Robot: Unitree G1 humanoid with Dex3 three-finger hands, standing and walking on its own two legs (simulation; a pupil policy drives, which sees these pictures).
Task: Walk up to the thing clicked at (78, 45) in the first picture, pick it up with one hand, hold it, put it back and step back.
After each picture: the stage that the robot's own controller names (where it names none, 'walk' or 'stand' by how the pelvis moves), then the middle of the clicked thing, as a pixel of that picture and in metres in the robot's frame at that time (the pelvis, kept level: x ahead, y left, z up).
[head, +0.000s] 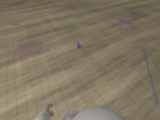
stand; (78, 45) +1.51 +0.28 -0.72
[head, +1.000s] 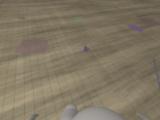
walk; (85, 48) +1.39 +0.11 -0.70
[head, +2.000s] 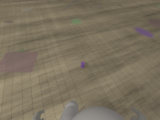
walk; (82, 64) +0.86 +0.11 -0.70
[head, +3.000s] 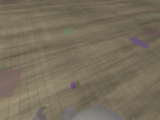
walk; (72, 85) +0.52 +0.17 -0.71
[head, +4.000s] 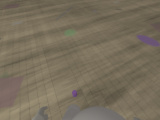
stand; (74, 93) +0.38 +0.18 -0.70
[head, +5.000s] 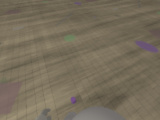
stand; (73, 100) +0.33 +0.19 -0.72
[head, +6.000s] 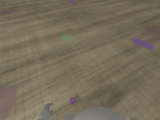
stand; (72, 100) +0.31 +0.21 -0.73
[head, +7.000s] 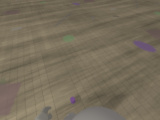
stand; (72, 100) +0.33 +0.19 -0.73
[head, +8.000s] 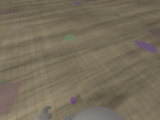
stand; (73, 100) +0.32 +0.19 -0.73
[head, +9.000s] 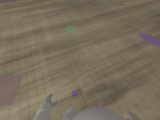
go down; (73, 93) +0.34 +0.18 -0.72
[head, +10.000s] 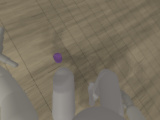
go down; (58, 58) +0.42 +0.23 -0.29
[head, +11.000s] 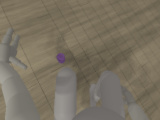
close in; (61, 58) +0.42 +0.23 -0.29
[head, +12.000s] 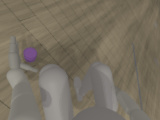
close in; (30, 55) +0.40 +0.27 -0.22
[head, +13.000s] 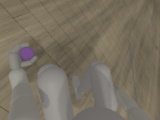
close; (26, 55) +0.39 +0.27 -0.22
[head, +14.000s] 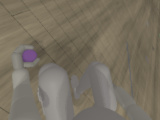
lift; (29, 56) +0.38 +0.26 -0.23
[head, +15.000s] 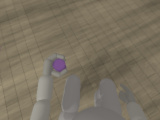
lift; (60, 66) +0.33 +0.21 -0.02
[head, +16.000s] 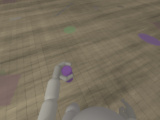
hold; (67, 74) +0.31 +0.16 +0.01
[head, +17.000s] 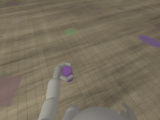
hold; (68, 74) +0.32 +0.17 +0.01
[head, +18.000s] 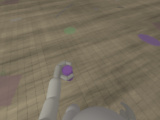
crouch; (68, 73) +0.32 +0.17 +0.01
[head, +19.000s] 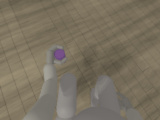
crouch; (60, 56) +0.42 +0.20 -0.09
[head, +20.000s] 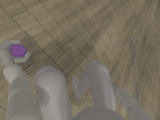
lower; (20, 53) +0.41 +0.29 -0.22
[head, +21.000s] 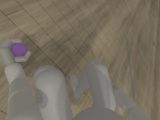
lower; (20, 52) +0.41 +0.29 -0.23
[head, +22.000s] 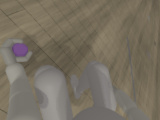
lower; (21, 52) +0.41 +0.29 -0.22
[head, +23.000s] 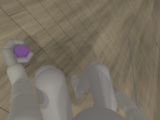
lower; (22, 53) +0.41 +0.29 -0.22
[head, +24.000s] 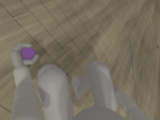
loosen; (28, 55) +0.39 +0.27 -0.22
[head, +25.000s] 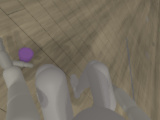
withdraw; (25, 55) +0.39 +0.26 -0.23
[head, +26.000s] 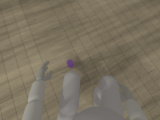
walk; (70, 64) +0.42 +0.20 -0.37
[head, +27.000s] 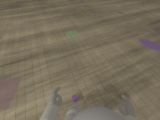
stand; (74, 98) +0.34 +0.15 -0.66
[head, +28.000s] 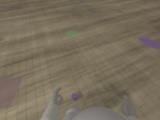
stand; (74, 97) +0.36 +0.17 -0.67
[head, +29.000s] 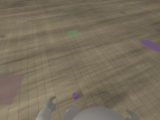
stand; (75, 96) +0.36 +0.16 -0.69
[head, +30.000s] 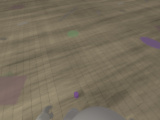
walk; (76, 95) +0.37 +0.16 -0.72
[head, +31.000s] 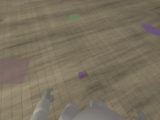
walk; (80, 75) +0.56 +0.09 -0.70
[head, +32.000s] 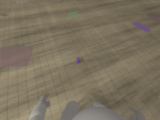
walk; (78, 60) +0.88 +0.16 -0.71
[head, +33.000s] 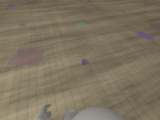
stand; (83, 62) +1.04 +0.11 -0.71
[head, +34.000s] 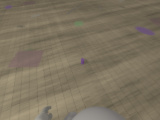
stand; (82, 61) +1.02 +0.15 -0.73
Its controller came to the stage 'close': yes
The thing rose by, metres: 0.71
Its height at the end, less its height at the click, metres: +0.00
